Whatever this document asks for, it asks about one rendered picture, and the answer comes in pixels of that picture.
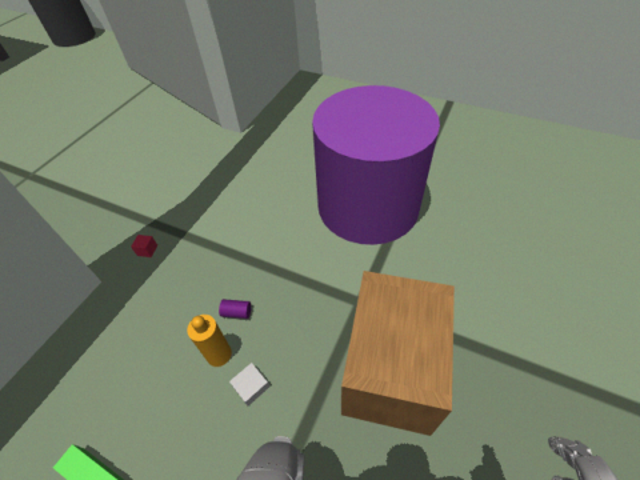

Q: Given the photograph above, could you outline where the right robot hand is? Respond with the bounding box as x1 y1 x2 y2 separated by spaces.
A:
548 437 618 480

